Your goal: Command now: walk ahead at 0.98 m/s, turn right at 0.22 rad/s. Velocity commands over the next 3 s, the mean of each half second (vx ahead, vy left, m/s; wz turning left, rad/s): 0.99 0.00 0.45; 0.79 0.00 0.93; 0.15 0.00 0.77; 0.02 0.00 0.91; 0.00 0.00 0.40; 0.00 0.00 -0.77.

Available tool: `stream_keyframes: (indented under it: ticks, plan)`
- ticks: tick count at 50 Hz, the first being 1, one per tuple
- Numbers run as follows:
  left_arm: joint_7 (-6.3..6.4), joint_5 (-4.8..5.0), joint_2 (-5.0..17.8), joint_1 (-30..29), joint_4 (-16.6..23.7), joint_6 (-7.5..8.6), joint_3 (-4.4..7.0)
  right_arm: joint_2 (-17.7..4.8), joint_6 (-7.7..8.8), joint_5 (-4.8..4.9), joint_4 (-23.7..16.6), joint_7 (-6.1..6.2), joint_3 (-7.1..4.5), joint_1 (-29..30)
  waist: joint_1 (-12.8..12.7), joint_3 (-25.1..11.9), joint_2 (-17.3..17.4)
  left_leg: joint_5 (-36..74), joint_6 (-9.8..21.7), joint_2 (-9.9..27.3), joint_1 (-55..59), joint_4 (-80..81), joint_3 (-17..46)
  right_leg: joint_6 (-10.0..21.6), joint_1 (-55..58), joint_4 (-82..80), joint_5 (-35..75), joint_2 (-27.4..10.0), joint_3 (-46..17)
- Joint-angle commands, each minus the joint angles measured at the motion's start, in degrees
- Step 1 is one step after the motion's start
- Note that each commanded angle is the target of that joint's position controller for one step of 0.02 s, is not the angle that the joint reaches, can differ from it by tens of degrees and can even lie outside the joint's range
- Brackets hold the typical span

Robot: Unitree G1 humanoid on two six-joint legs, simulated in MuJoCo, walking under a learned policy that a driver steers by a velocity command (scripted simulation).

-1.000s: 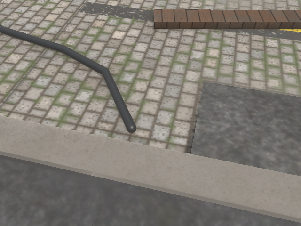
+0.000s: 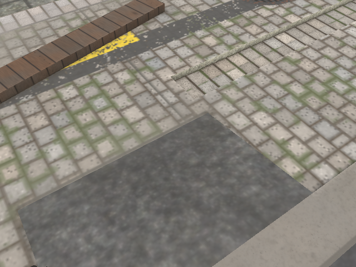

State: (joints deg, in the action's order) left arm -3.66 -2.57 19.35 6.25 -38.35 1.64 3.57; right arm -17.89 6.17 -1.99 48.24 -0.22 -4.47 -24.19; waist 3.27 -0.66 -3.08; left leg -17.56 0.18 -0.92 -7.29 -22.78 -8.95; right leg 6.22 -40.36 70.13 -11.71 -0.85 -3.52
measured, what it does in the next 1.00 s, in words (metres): goes down, turning left: right foot, then left foot 0.06 m lower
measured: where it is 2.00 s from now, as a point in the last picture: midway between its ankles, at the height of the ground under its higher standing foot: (125, 172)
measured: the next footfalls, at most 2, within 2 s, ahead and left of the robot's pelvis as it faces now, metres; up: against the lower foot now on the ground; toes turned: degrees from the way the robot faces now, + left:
right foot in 0.20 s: +0.38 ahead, -0.12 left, +0.00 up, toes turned +3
left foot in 0.68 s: +0.74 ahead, +0.13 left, -0.06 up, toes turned +29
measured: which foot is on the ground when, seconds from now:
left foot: down 0.00-0.20, up 0.22-0.66, down 0.68-1.00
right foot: up 0.00-0.18, down 0.20-0.66, up 0.68-1.00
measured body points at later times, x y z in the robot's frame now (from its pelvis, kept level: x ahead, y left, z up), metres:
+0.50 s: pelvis +0.45 -0.01 -0.01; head +0.47 +0.01 +0.44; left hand +0.33 +0.27 -0.13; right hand +0.70 -0.22 -0.09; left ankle +0.58 +0.15 -0.68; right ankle +0.34 -0.12 -0.73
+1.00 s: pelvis +0.88 +0.17 -0.08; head +0.90 +0.19 +0.37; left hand +0.90 +0.49 -0.16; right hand +1.05 -0.08 -0.21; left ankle +0.72 +0.12 -0.78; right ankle +1.12 +0.20 -0.79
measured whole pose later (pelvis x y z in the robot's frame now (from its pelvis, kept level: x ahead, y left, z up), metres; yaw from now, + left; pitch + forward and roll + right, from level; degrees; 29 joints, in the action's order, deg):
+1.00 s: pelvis +0.88 +0.17 -0.08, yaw +46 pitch +0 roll +0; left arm 0.7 -1.4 14.6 2.3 -37.6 6.0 -0.7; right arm -16.7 2.0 0.0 51.6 0.0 -4.6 -25.9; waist 6.4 4.6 -0.9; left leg -20.8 7.9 -12.2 -5.1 -42.8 11.7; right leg -2.0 -31.2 27.8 14.9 -0.3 -5.7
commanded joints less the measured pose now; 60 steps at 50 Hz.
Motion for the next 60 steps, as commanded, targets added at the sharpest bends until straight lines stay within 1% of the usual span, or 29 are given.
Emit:
stream_keyframes:
  ticks: [1, 4, 7, 9, 10, 11, 12, 14, 19, 22, 27, 31, 32, 33, 34, 35, 36, 37, 38, 41, 44, 50, 51, 53, 54, 56, 57, 58, 60]
  plan:
    - [-0.92, -0.24, -1.03, -3.46, 6.11, 0.73, -1.95, -2.25, 1.93, 0.60, -2.41, -0.59, 0.91, 3.01, -5.49, 7.77, 5.28, 6.70, 8.99, 14.09, -4.16, 18.13, 13.38, -0.95, -6.05, -11.58, 6.44, -2.09, -4.64]
    - [-2.25, 0.04, -2.15, -10.64, 7.19, 1.89, -3.46, -4.65, 1.56, 2.17, -1.19, -0.98, 0.75, -0.13, -3.54, 8.89, 3.39, 20.03, 9.11, 11.79, -11.32, 24.31, 9.63, -0.83, 12.63, -27.18, 14.53, -1.67, 7.23]
    - [-0.64, 0.14, 0.64, -9.92, 6.33, 2.40, -2.77, -10.43, 0.94, 1.52, 0.55, -0.84, -0.15, -3.32, -4.37, 5.81, 4.99, 47.30, 9.09, 13.58, 2.09, 14.64, 8.81, -0.45, 16.96, -33.21, 6.09, 1.40, 7.80]
    - [1.34, -0.41, 4.17, 6.84, 1.27, 2.95, -0.87, -12.28, -0.22, 1.51, 1.76, -0.21, -0.37, -4.00, -12.64, -4.97, 7.82, 56.45, 7.46, 11.91, 1.12, -9.46, 7.61, 0.20, 38.18, -37.54, 1.78, 4.58, 7.31]
    - [2.70, -1.61, 8.38, 16.74, -1.25, 3.14, 0.78, -9.91, -0.22, 1.71, 0.82, -0.30, 0.24, -3.47, -16.83, -11.18, 6.99, 40.45, 6.70, 8.75, -11.93, -27.34, 7.30, 0.78, 54.47, -36.20, -4.40, -3.67, -0.53]
    - [3.66, -3.12, 13.77, 20.57, -1.35, 3.65, 2.04, 1.04, -0.09, 2.62, -2.08, -0.81, 2.24, -7.78, -12.24, -21.09, -8.48, -9.22, 6.14, 1.88, -28.80, -50.07, 9.28, 2.23, 68.47, -41.10, -26.76, -22.79, -26.56]
    - [3.59, -1.63, 12.70, 20.88, -1.17, 3.19, 2.08, -2.33, -0.32, 4.19, -3.70, -0.49, 1.40, -5.57, -12.92, -25.00, -8.16, -7.57, 7.31, 0.66, -32.97, -58.35, 14.01, 3.21, 63.79, -52.20, -28.81, -26.51, -41.79]
    - [3.32, -0.32, 4.87, 12.21, -2.73, 3.70, 0.68, -2.70, -0.93, 2.92, -4.38, -0.71, 1.20, 2.25, -8.54, -5.85, -1.20, 3.21, 7.10, 5.91, -36.35, -53.61, 13.31, 1.94, 47.37, -53.35, -14.63, -20.32, -23.13]
    - [3.19, 2.21, -0.76, 11.54, -6.80, 5.99, -0.45, 1.18, -5.42, 0.70, -5.12, -2.66, 1.17, 6.28, -2.52, 3.62, -1.72, 6.01, 4.79, 10.14, -34.02, -44.94, 12.39, -0.36, 34.63, -60.13, 5.35, -15.27, -1.43]
    - [3.51, 2.10, -1.67, 10.74, -8.35, 7.06, -0.80, 2.04, -5.37, 0.64, -8.17, -4.20, 1.78, 13.76, -1.55, 7.06, -1.19, 20.82, 5.06, 8.92, -33.15, -33.59, 8.65, -1.56, 31.60, -61.94, 14.27, -10.81, 10.64]
    - [5.02, 2.30, 3.57, 13.27, -10.42, 7.87, -0.13, -0.78, -4.14, 0.27, -8.91, -6.60, 1.90, 19.76, -0.66, 8.20, 1.81, 40.49, 9.00, 3.46, -19.20, -12.42, 0.98, -4.75, 34.46, -60.96, 26.03, -9.87, 19.98]
    - [6.71, 1.44, 9.03, 15.29, -10.94, 3.89, 1.00, -5.54, -4.51, -0.68, -4.46, -4.38, 0.33, 6.51, 6.87, 0.49, -0.92, 26.11, 12.33, -3.54, -5.63, -12.37, -2.64, -5.87, 44.74, -32.35, 63.25, -12.61, 20.29]
    - [6.79, 0.27, 9.38, 12.59, -10.35, 2.71, 1.33, -7.60, -4.88, -0.30, -0.92, -3.42, -0.86, -4.82, 11.95, -3.81, -1.03, 21.04, 14.43, -2.82, 5.43, -13.11, 0.41, -4.85, 40.28, -16.48, 63.30, -13.54, 18.72]
    - [6.03, 0.81, 9.63, 8.82, -10.11, 2.25, 2.27, -9.90, -5.44, 1.67, 1.79, -1.69, -2.98, -13.11, 16.59, -6.58, 5.94, 17.26, 17.28, -1.32, 18.01, -6.56, 6.39, -4.94, 30.21, 11.70, 39.31, -5.79, 18.32]
    - [4.85, -1.00, -0.12, 8.37, -7.85, 3.14, -0.26, -14.00, -5.20, 1.68, 2.79, -1.24, -3.17, -8.59, 8.00, 2.14, 16.78, 33.72, 16.43, 2.22, 21.49, -18.44, 11.69, -4.86, 4.75, 31.86, -21.14, 1.46, 14.28]
    - [4.84, -1.37, -3.88, 13.85, -3.88, 4.58, -1.76, -15.85, -4.81, 2.89, 0.60, -1.53, -2.26, -5.49, -0.43, -3.75, 12.07, 58.66, 20.21, 6.57, 25.98, -21.34, 28.63, -5.56, -4.75, 35.40, -23.49, 0.67, 6.01]
    - [4.37, 0.90, -0.46, 13.24, 2.10, 6.35, -2.13, -20.11, -5.13, 1.06, -0.95, -0.73, -4.49, -6.19, 2.16, -13.97, 18.20, 17.18, 32.78, 19.31, 35.45, 1.37, 56.42, -7.50, -16.22, 29.90, -21.43, 2.90, -0.61]
    - [4.86, 0.21, 4.29, 6.92, 0.52, 7.09, -1.71, -14.32, -4.98, 1.09, -1.23, -0.11, -3.71, -3.29, 1.46, -3.82, 4.43, -2.08, 29.83, 19.07, 24.64, 11.17, 60.41, -7.74, -17.43, 18.94, -16.62, -2.06, -3.37]
    - [5.02, -0.23, 6.93, 3.86, -1.13, 6.49, -0.83, -11.60, -4.55, 1.19, -1.94, 0.02, -2.90, 1.77, -1.08, 4.52, -2.07, 4.64, 26.86, 16.50, 12.04, 10.02, 54.51, -8.56, -11.14, 12.69, -13.38, -3.38, -2.96]
    - [4.93, -1.49, 4.32, 4.66, -2.22, 2.92, -1.45, -9.73, -2.26, 2.58, -1.46, 0.16, -1.33, 3.72, -6.37, 10.42, -8.80, 50.25, 20.76, 7.86, -12.79, 5.73, 33.39, -11.58, 9.21, -7.07, -12.70, -6.24, 0.47]
    - [4.52, 0.49, -1.02, 3.87, 0.10, 3.12, -2.87, -8.48, -1.71, 2.81, -0.54, -0.46, -1.65, 5.46, -5.77, 3.16, 2.07, 58.65, 13.45, -3.48, -18.50, -1.94, 21.93, -8.56, 23.09, -25.30, 14.77, -0.73, 4.26]
    - [5.08, 1.31, -0.24, 7.66, -0.38, 5.18, -2.70, -6.93, -4.05, 1.27, -1.22, 1.42, -2.39, 4.69, -4.69, -0.75, 3.47, 20.04, 4.97, -9.17, -14.05, -28.04, 26.21, -8.90, 37.32, -50.67, 35.88, 5.48, 1.23]
    - [5.55, 0.68, 1.39, 13.93, -2.60, 5.96, -2.01, -6.73, -4.46, 1.58, -1.56, 1.80, -2.46, 4.62, -7.59, -2.46, 1.52, 12.60, 3.69, -10.24, -13.80, -39.81, 23.69, -8.44, 42.85, -55.50, 43.29, 2.29, -0.60]
    - [4.39, -1.34, 5.33, 23.39, -2.93, 6.48, -1.41, -0.17, -5.67, 4.87, -4.79, 3.47, -0.90, -4.56, -5.12, -14.40, -3.19, -36.93, 1.64, -11.88, -31.08, -70.70, 14.84, -0.48, 63.93, -33.93, 96.10, -26.84, -17.84]
    - [3.45, -0.39, 5.94, 22.98, -2.67, 5.88, -0.40, -1.32, -5.91, 3.46, -5.61, 3.75, -0.44, -9.12, -3.85, -23.68, -5.11, -27.75, 1.02, -7.00, -35.87, -80.06, 15.67, 7.62, 67.71, -31.27, 87.98, -32.91, -26.17]
    - [4.96, 0.69, 1.36, 11.06, 1.21, 4.63, -1.16, -3.55, -7.32, -0.29, -7.14, 2.25, -0.55, 1.01, -2.82, -16.68, 0.65, -12.30, -0.29, -1.76, -38.72, -76.74, 12.72, 10.20, 48.08, -44.87, 36.58, -27.56, -23.79]
    - [5.85, 0.94, -0.63, 8.76, 1.14, 3.41, -2.04, -5.64, -8.39, -1.14, -7.93, 0.57, -1.31, 5.88, -2.75, -10.47, 4.16, -10.12, -0.43, -0.10, -33.94, -71.61, 12.40, 6.97, 37.46, -49.10, 28.57, -20.98, -15.41]
    - [6.29, 0.51, 1.45, 9.71, 0.33, 3.11, -1.63, -4.86, -9.48, -0.91, -9.78, -0.72, -1.07, 6.67, -2.74, -7.13, -1.64, -9.29, -0.98, 0.39, -31.98, -69.74, 12.72, 8.71, 30.76, -49.96, 32.74, -21.80, -14.40]
    - [6.05, 0.76, 3.10, 12.17, -2.46, 2.76, -0.86, -2.51, -10.98, -0.51, -12.33, -1.38, -0.12, 9.94, -2.43, -3.92, -1.62, -6.59, -0.57, 1.00, -29.46, -64.18, 13.37, 8.49, 23.73, -51.28, 37.22, -18.40, -8.28]
Over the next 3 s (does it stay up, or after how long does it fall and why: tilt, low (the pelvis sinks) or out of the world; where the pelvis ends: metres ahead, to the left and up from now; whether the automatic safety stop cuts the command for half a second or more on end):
stays up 1.02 0.21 -0.10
